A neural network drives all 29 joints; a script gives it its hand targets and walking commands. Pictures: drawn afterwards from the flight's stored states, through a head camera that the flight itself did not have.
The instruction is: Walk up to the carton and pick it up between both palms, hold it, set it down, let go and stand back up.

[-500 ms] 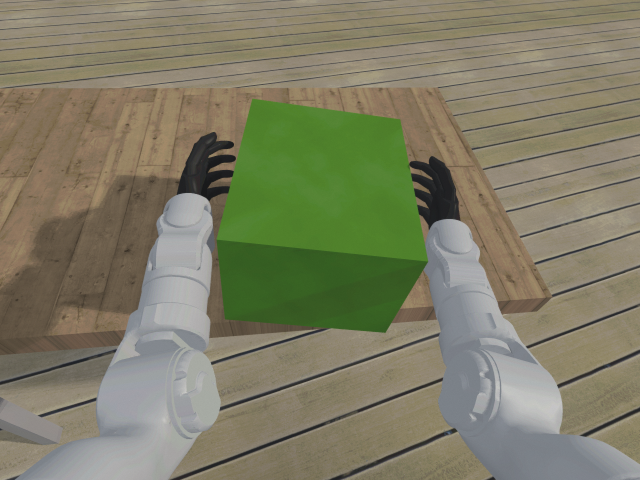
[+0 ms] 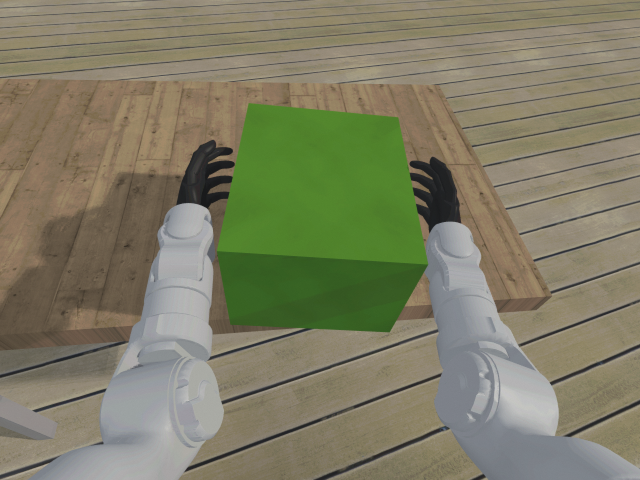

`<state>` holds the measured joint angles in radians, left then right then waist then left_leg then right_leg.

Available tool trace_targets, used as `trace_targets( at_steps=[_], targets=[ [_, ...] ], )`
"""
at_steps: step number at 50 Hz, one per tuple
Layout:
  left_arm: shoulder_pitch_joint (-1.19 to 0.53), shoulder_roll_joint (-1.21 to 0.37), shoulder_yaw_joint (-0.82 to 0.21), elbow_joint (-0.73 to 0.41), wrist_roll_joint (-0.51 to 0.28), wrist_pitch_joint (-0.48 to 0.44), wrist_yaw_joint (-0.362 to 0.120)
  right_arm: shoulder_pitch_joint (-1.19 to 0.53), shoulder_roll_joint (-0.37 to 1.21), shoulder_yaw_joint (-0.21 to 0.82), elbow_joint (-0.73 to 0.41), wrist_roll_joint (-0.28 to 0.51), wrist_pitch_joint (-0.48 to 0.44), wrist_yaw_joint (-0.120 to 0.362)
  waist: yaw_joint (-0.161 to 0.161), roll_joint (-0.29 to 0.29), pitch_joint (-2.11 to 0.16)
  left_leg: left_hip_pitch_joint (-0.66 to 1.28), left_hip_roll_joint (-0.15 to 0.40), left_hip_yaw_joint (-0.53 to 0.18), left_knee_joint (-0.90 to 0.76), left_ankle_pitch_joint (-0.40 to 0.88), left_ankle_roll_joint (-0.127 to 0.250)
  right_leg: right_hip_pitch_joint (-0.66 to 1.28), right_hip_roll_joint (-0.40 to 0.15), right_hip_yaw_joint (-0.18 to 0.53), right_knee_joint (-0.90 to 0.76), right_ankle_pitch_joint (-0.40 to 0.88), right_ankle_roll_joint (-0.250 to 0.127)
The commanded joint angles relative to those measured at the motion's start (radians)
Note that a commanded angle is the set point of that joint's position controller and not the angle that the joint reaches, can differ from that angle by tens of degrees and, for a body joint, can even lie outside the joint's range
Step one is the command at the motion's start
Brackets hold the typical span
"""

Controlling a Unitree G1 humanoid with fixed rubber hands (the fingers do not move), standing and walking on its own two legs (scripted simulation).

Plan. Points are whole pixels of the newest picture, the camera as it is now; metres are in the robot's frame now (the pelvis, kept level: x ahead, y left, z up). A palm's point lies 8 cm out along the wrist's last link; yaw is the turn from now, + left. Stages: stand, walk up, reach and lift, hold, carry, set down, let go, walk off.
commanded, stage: set down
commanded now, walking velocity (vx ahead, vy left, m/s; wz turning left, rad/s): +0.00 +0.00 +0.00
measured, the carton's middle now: (318, 216) +0.45 +0.04 +0.04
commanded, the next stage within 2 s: none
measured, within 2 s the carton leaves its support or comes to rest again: neither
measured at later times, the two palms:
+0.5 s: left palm (194, 209) +0.40 +0.19 +0.09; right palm (440, 221) +0.41 -0.13 +0.09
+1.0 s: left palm (194, 209) +0.40 +0.19 +0.09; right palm (440, 221) +0.41 -0.13 +0.09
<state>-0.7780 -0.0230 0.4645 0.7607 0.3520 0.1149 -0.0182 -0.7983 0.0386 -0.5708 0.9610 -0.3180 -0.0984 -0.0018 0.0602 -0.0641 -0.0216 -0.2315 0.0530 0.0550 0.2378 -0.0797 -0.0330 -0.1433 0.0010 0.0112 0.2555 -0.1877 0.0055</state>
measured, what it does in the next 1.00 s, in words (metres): stands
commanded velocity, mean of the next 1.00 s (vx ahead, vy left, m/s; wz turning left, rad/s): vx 0.00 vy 0.00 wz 0.00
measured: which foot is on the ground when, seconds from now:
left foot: down 0.00-1.00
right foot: down 0.00-1.00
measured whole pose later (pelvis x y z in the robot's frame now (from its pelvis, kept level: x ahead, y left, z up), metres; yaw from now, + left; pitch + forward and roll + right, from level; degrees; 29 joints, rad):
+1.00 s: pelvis +0.00 +0.00 +0.00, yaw +0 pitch +3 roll +0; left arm -0.75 -0.07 0.57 0.71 0.43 0.08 -0.08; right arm -0.77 0.09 -0.63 0.84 -0.42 -0.09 0.05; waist 0.06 -0.05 0.02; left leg -0.20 0.04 0.06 0.24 -0.09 -0.02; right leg -0.13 -0.01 0.02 0.27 -0.20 0.01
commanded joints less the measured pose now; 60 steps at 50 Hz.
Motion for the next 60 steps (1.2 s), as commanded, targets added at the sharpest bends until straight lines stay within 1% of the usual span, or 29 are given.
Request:
trace_targets(
  at_steps=[1,3,5,6,8,12,15,19,22,24,26,28,29,31,33,34,35,38,40,42,43,45,48,50,53,54,55,57,60],
  targets=[
    [-0.533,-0.464,-0.223,-0.029,-0.003,-0.01,-0.055,-0.575,0.432,0.261,-0.066,-0.031,-0.064,0.13,-0.001,0.075,-0.46,0.345,-0.032,0.088,0.069,0.285,0.02,-0.026,0.018,-0.114,-0.006,0.283,0.055],
    [-0.535,-0.463,-0.214,-0.028,-0.001,-0.018,-0.056,-0.565,0.442,0.258,-0.071,-0.044,-0.064,0.131,-0.002,0.063,-0.457,0.328,-0.033,0.091,0.059,0.267,0.024,-0.015,0.017,-0.114,0.001,0.287,0.06],
    [-0.51,-0.465,-0.201,-0.023,0.01,-0.023,-0.059,-0.546,0.442,0.262,-0.064,-0.049,-0.064,0.13,-0.001,0.056,-0.444,0.312,-0.036,0.092,0.063,0.276,0.03,0.011,0.015,-0.108,0.01,0.326,0.064],
    [-0.513,-0.462,-0.197,-0.021,0.01,-0.025,-0.064,-0.539,0.446,0.255,-0.06,-0.055,-0.062,0.127,-0.007,0.052,-0.431,0.302,-0.038,0.094,0.058,0.265,0.032,0.017,0.013,-0.104,0.011,0.335,0.066],
    [-0.504,-0.462,-0.194,-0.014,0.013,-0.029,-0.07,-0.537,0.454,0.26,-0.075,-0.054,-0.062,0.125,0.0,0.05,-0.428,0.29,-0.04,0.095,0.052,0.26,0.034,0.034,0.013,-0.103,0.017,0.346,0.069],
    [-0.497,-0.457,-0.185,-0.013,0.022,-0.036,-0.073,-0.518,0.462,0.257,-0.073,-0.068,-0.058,0.125,-0.009,0.043,-0.405,0.274,-0.04,0.1,0.046,0.238,0.04,0.038,0.013,-0.104,0.016,0.326,0.073],
    [-0.496,-0.459,-0.183,-0.02,0.024,-0.043,-0.072,-0.501,0.463,0.252,-0.075,-0.075,-0.057,0.127,-0.005,0.059,-0.402,0.294,-0.038,0.098,0.049,0.244,0.035,0.0,0.014,-0.107,0.01,0.29,0.071],
    [-0.465,-0.463,-0.177,-0.025,0.034,-0.043,-0.069,-0.474,0.457,0.248,-0.064,-0.075,-0.058,0.133,-0.007,0.058,-0.383,0.331,-0.035,0.096,0.058,0.274,0.029,-0.027,0.021,-0.113,-0.001,0.267,0.065],
    [-0.457,-0.45,-0.15,-0.017,0.051,-0.043,-0.073,-0.457,0.458,0.237,-0.068,-0.085,-0.05,0.136,0.004,0.055,-0.352,0.31,-0.036,0.102,0.047,0.237,0.038,-0.023,0.018,-0.11,-0.005,0.236,0.067],
    [-0.452,-0.46,-0.163,-0.036,0.046,-0.045,-0.073,-0.453,0.46,0.237,-0.074,-0.085,-0.052,0.137,0.0,0.06,-0.373,0.327,-0.034,0.101,0.054,0.258,0.035,-0.032,0.023,-0.112,-0.001,0.242,0.066],
    [-0.436,-0.453,-0.151,-0.026,0.057,-0.042,-0.072,-0.444,0.456,0.235,-0.074,-0.083,-0.051,0.141,0.002,0.053,-0.352,0.327,-0.035,0.101,0.056,0.262,0.036,-0.033,0.021,-0.11,-0.007,0.236,0.066],
    [-0.426,-0.461,-0.146,-0.029,0.061,-0.04,-0.073,-0.431,0.451,0.224,-0.072,-0.09,-0.048,0.141,-0.001,0.062,-0.344,0.335,-0.034,0.101,0.06,0.263,0.031,-0.047,0.025,-0.114,-0.012,0.21,0.064],
    [-0.417,-0.453,-0.135,-0.016,0.067,-0.038,-0.075,-0.428,0.451,0.222,-0.074,-0.096,-0.045,0.143,0.0,0.051,-0.321,0.335,-0.035,0.1,0.056,0.261,0.035,-0.053,0.025,-0.113,-0.017,0.202,0.065],
    [-0.416,-0.454,-0.141,-0.03,0.063,-0.04,-0.078,-0.417,0.455,0.222,-0.081,-0.102,-0.042,0.142,-0.007,0.053,-0.336,0.333,-0.038,0.101,0.058,0.258,0.039,-0.047,0.024,-0.11,-0.016,0.21,0.068],
    [-0.404,-0.456,-0.131,-0.03,0.074,-0.043,-0.077,-0.404,0.454,0.221,-0.077,-0.102,-0.041,0.143,-0.001,0.059,-0.319,0.329,-0.038,0.1,0.055,0.255,0.038,-0.047,0.024,-0.112,-0.015,0.197,0.067],
    [-0.416,-0.457,-0.14,-0.036,0.069,-0.045,-0.076,-0.412,0.45,0.215,-0.083,-0.106,-0.042,0.144,-0.008,0.059,-0.332,0.339,-0.035,0.1,0.059,0.266,0.036,-0.059,0.025,-0.115,-0.011,0.199,0.066],
    [-0.406,-0.457,-0.13,-0.033,0.071,-0.046,-0.075,-0.404,0.452,0.217,-0.081,-0.108,-0.044,0.144,0.0,0.052,-0.327,0.34,-0.036,0.1,0.063,0.27,0.037,-0.058,0.026,-0.112,-0.016,0.203,0.068],
    [-0.396,-0.459,-0.121,-0.03,0.077,-0.053,-0.076,-0.395,0.454,0.216,-0.089,-0.114,-0.044,0.146,-0.001,0.055,-0.313,0.341,-0.038,0.1,0.061,0.268,0.038,-0.06,0.026,-0.114,-0.016,0.199,0.068],
    [-0.385,-0.448,-0.113,-0.022,0.084,-0.053,-0.08,-0.375,0.452,0.213,-0.081,-0.115,-0.039,0.144,-0.005,0.049,-0.287,0.326,-0.04,0.104,0.059,0.259,0.042,-0.054,0.022,-0.11,-0.016,0.209,0.072],
    [-0.385,-0.452,-0.11,-0.032,0.087,-0.051,-0.082,-0.378,0.45,0.205,-0.088,-0.116,-0.037,0.144,-0.009,0.06,-0.285,0.338,-0.038,0.101,0.057,0.258,0.039,-0.068,0.024,-0.111,-0.018,0.195,0.071],
    [-0.374,-0.442,-0.101,-0.027,0.093,-0.049,-0.084,-0.371,0.444,0.205,-0.09,-0.12,-0.033,0.144,-0.007,0.045,-0.28,0.335,-0.039,0.1,0.059,0.259,0.042,-0.062,0.026,-0.11,-0.02,0.192,0.072],
    [-0.384,-0.438,-0.095,-0.03,0.092,-0.051,-0.085,-0.367,0.446,0.211,-0.091,-0.119,-0.027,0.143,-0.008,0.047,-0.277,0.327,-0.042,0.101,0.06,0.254,0.044,-0.06,0.024,-0.109,-0.015,0.195,0.075],
    [-0.381,-0.432,-0.084,-0.025,0.092,-0.056,-0.085,-0.368,0.446,0.205,-0.099,-0.129,-0.028,0.143,-0.01,0.026,-0.273,0.322,-0.041,0.1,0.058,0.236,0.049,-0.059,0.026,-0.11,-0.017,0.182,0.079],
    [-0.372,-0.435,-0.091,-0.031,0.094,-0.06,-0.086,-0.354,0.445,0.203,-0.096,-0.131,-0.026,0.143,-0.012,0.037,-0.284,0.322,-0.041,0.101,0.059,0.244,0.047,-0.059,0.027,-0.109,-0.009,0.199,0.078],
    [-0.372,-0.424,-0.076,-0.03,0.102,-0.06,-0.081,-0.342,0.43,0.191,-0.084,-0.13,-0.021,0.143,-0.012,0.051,-0.28,0.353,-0.037,0.101,0.065,0.257,0.042,-0.095,0.032,-0.114,-0.02,0.167,0.076],
    [-0.369,-0.42,-0.079,-0.03,0.099,-0.06,-0.079,-0.346,0.419,0.187,-0.09,-0.132,-0.023,0.144,-0.016,0.046,-0.283,0.358,-0.038,0.099,0.068,0.263,0.039,-0.101,0.034,-0.119,-0.023,0.154,0.075],
    [-0.361,-0.405,-0.066,-0.016,0.102,-0.058,-0.077,-0.345,0.408,0.183,-0.089,-0.133,-0.02,0.145,-0.012,0.036,-0.268,0.355,-0.037,0.096,0.066,0.251,0.042,-0.101,0.034,-0.115,-0.027,0.146,0.074],
    [-0.375,-0.39,-0.063,-0.027,0.104,-0.064,-0.074,-0.349,0.392,0.175,-0.1,-0.134,-0.021,0.14,-0.012,0.04,-0.282,0.344,-0.039,0.102,0.068,0.252,0.04,-0.093,0.033,-0.114,-0.023,0.156,0.076],
    [-0.361,-0.346,-0.039,-0.022,0.112,-0.065,-0.067,-0.331,0.357,0.171,-0.083,-0.124,-0.011,0.132,-0.007,0.044,-0.256,0.332,-0.043,0.101,0.066,0.233,0.048,-0.097,0.032,-0.104,-0.021,0.153,0.078]
  ],
)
